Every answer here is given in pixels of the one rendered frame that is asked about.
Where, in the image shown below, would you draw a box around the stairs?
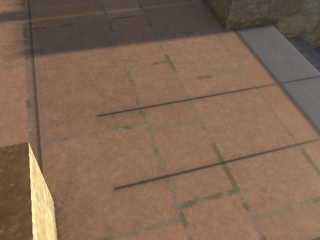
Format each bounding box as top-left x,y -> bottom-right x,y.
286,36 -> 320,72

